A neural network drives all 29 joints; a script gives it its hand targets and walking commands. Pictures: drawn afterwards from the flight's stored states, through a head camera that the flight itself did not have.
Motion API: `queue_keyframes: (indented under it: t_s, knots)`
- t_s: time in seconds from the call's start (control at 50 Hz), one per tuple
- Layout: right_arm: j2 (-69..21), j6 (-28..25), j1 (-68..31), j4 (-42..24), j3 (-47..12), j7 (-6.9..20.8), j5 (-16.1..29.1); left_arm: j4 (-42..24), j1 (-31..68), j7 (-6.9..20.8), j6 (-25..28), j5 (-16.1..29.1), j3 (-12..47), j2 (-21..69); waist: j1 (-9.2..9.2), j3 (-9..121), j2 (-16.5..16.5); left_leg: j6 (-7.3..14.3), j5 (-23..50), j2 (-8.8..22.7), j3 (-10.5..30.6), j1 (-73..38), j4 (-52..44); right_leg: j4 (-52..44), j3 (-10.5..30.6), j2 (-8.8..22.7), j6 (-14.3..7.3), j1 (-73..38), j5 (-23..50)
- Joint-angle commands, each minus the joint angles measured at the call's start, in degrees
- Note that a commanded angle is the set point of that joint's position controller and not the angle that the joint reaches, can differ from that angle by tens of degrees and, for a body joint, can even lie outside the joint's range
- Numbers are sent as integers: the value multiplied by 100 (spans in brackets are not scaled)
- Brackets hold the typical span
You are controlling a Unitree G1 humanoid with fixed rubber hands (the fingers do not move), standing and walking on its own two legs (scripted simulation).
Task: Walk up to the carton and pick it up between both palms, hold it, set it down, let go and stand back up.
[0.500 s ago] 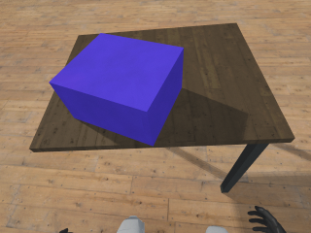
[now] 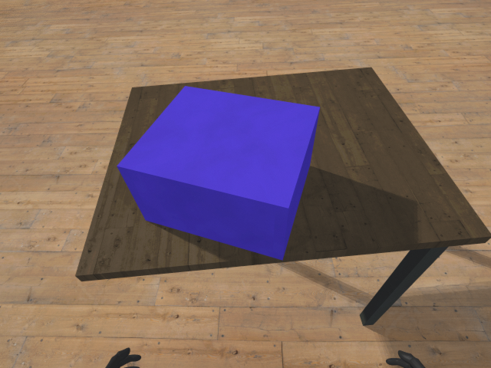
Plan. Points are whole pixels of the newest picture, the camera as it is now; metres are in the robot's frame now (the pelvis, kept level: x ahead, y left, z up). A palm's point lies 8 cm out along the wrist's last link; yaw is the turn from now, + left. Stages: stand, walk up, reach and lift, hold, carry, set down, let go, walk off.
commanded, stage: walk up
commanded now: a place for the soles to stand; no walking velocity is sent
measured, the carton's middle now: (229, 165) +0.51 +0.05 +0.02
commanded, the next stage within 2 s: reach and lift in 1.48 s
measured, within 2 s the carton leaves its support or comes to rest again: neither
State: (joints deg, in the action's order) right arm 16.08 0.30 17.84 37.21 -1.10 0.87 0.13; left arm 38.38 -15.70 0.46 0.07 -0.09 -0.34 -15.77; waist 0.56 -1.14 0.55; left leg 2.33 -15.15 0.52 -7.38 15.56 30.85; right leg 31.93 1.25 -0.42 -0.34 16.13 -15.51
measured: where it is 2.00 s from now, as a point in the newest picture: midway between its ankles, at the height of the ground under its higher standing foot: outside the picture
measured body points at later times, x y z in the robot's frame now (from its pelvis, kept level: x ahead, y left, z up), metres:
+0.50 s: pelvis +0.01 +0.00 +0.00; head +0.02 +0.00 +0.45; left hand +0.12 +0.26 -0.11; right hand +0.10 -0.27 -0.10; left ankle +0.02 +0.09 -0.73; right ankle +0.02 -0.12 -0.73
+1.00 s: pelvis +0.02 +0.00 +0.00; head +0.04 +0.00 +0.45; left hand +0.16 +0.26 -0.10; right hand +0.08 -0.28 -0.12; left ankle +0.02 +0.09 -0.73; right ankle +0.02 -0.12 -0.73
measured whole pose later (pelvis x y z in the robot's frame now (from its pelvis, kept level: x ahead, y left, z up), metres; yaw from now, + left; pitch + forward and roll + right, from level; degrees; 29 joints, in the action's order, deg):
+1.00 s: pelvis +0.02 +0.00 +0.00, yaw -5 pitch +0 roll +1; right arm 18.5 1.7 19.9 38.8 -0.1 1.0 -1.2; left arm 37.4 -17.4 -1.1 0.1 -0.9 -0.7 -16.6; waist 0.9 -1.0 0.1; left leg 2.5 -18.9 1.8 -12.1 13.0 32.0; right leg 34.5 6.1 -2.0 -0.1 16.1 -18.1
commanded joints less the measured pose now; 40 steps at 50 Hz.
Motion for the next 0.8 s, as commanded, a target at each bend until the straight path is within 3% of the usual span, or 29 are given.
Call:
queue_keyframes:
  t_s: [0.0, 0.14, 0.3, 0.46, 0.62, 0.64, 0.7, 0.78]
  knots:
    - [817, -192, 58, -411, 269, -56, -2, -316, 33, -11, 125, -10, -181, -613, -40, 401, -72, -8, 648, 960, 1135, -95, -875, -354, 748, 593, -277, -390, 1051]
    - [792, -167, 22, -452, 271, -68, 17, -102, 74, -19, 83, -3, -144, -629, -60, 181, 151, 16, 448, 957, 975, -258, -1053, -479, 725, 540, -206, -182, 825]
    - [816, -163, 77, -489, 287, -84, 9, 46, 145, -26, 80, -4, -131, -650, -53, 242, 16, 44, 832, 945, 813, -461, -936, -510, 757, 533, -173, -212, 1116]
    - [841, -139, 98, -468, 304, -104, 1, 119, 135, -13, 64, -8, -158, -666, -37, 122, -18, 69, 236, 962, 732, -420, -1009, -547, 823, 447, -184, -70, 920]
    - [848, -124, 72, -417, 295, -119, -22, 102, 80, -17, 60, 13, -186, -699, -49, 73, -117, 78, 199, 947, 598, -481, -860, -584, 1016, 443, -211, 57, 1016]
    - [960, -34, 167, -337, 354, -89, -167, -38, -161, -76, 123, -109, -246, -708, -34, 117, 54, 96, -327, 766, 413, -517, -641, -711, 1187, 530, -293, 120, 282]
    - [786, 58, 275, -398, 345, -30, -203, -157, -105, -145, 129, -129, -344, -978, 38, -91, -402, 48, -520, 578, 585, -466, -302, -1106, 1783, 796, -523, 625, -764]
    - [873, -17, 315, -332, 356, -18, -179, -333, -64, -145, 150, -99, -285, -828, 76, -42, -329, 122, -11, 717, 721, -635, -477, -861, 1496, 614, -402, 660, -55]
